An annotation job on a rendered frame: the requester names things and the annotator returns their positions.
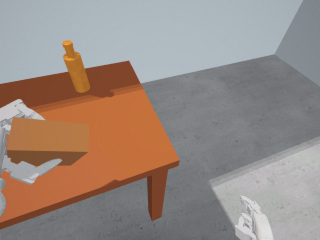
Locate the right robot hand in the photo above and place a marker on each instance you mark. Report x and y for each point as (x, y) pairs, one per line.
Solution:
(258, 227)

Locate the table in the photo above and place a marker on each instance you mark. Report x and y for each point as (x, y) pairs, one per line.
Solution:
(127, 141)

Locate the sponge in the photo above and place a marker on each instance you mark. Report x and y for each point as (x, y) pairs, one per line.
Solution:
(37, 141)

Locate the left robot hand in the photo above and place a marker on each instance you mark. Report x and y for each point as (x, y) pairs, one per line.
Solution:
(23, 171)

